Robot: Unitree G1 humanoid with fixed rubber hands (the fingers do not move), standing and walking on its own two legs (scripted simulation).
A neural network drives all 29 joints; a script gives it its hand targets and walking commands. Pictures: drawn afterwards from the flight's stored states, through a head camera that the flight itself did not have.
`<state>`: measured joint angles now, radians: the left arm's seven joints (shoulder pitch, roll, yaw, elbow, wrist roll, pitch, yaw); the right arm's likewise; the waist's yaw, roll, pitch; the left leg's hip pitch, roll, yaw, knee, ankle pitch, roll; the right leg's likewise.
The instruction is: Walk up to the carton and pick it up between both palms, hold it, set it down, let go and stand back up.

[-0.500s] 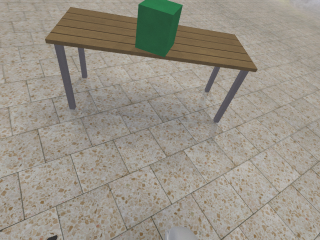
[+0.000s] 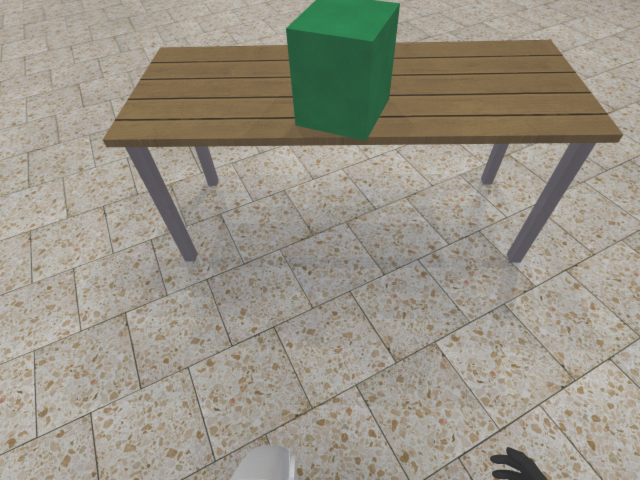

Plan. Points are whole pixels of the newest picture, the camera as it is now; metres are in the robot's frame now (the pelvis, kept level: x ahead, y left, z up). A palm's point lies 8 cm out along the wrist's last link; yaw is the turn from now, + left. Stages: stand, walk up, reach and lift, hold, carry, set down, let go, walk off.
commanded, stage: walk up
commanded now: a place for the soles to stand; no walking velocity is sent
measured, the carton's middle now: (344, 68) +1.04 +0.00 -0.03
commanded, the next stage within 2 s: none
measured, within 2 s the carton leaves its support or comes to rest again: neither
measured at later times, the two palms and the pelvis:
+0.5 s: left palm (157, 338) +0.34 +0.29 -0.11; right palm (537, 451) +0.20 -0.25 -0.08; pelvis +0.20 +0.04 +0.00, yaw -3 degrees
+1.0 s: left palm (182, 302) +0.40 +0.26 -0.09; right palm (509, 272) +0.48 -0.29 -0.10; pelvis +0.36 -0.02 +0.00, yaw -2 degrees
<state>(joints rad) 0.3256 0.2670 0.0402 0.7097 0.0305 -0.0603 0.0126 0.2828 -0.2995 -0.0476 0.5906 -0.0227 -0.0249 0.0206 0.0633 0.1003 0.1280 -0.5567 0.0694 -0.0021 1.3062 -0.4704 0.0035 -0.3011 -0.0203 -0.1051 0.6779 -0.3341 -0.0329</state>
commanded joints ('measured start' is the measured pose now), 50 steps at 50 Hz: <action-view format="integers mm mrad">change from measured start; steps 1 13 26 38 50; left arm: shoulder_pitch -8 106 -109 134 7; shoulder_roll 160 171 95 266 228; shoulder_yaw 22 28 21 86 30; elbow -59 -101 -148 -96 -64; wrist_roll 5 -1 -3 -38 4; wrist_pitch -28 74 64 46 15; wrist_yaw -16 -49 -82 -14 -10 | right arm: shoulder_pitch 88 184 177 166 86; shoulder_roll -24 -233 -147 -148 -51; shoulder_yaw -21 -105 -43 -42 -43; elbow -83 -22 9 -53 -62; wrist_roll -2 10 -25 -14 12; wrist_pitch -12 -20 -64 25 9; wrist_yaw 20 -49 -47 -22 3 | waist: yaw -43 -114 -121 49 -38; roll -321 124 97 -246 -284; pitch -51 -57 50 -93 20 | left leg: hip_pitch -25 449 353 -181 65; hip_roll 77 421 268 14 39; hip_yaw -23 -790 -153 -9 -13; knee -272 -1186 -1057 150 -413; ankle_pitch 101 -580 177 -69 132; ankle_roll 3 280 221 20 4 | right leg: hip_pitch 21 -470 -373 202 -89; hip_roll -260 -44 -112 -408 -286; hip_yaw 243 125 107 775 248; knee -337 778 250 -485 -431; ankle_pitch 380 -228 45 -496 -236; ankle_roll -241 42 35 -270 -215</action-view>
